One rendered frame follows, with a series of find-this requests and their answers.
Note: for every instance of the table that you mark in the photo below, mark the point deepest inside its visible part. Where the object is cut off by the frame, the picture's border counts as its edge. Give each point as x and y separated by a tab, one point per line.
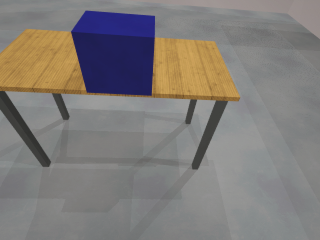
46	61

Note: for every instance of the carton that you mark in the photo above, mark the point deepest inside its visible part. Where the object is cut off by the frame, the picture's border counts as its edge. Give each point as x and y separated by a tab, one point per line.
115	52

